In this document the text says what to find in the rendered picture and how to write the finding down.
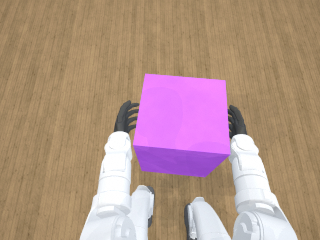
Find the right robot upper arm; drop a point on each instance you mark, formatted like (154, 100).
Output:
(253, 225)

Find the right robot hand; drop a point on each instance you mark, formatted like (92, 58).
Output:
(237, 125)

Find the carton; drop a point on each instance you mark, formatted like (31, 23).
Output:
(182, 125)

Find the left robot shin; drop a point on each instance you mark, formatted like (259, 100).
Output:
(143, 187)

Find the left robot hand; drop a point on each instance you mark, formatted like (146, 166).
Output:
(122, 121)

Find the left robot forearm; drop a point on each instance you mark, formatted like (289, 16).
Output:
(113, 193)

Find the left robot foot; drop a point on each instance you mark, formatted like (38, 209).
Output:
(153, 192)

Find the left robot upper arm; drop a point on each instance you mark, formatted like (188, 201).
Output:
(117, 227)

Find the right robot forearm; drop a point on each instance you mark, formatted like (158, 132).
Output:
(251, 183)

